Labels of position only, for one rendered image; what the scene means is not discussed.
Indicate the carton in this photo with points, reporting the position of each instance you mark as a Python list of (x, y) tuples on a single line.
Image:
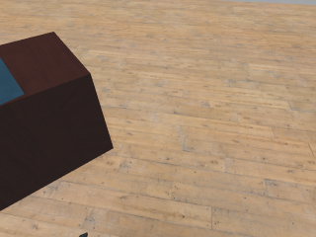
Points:
[(9, 88)]

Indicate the pedestal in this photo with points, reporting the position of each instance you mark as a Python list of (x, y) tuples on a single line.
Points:
[(58, 124)]

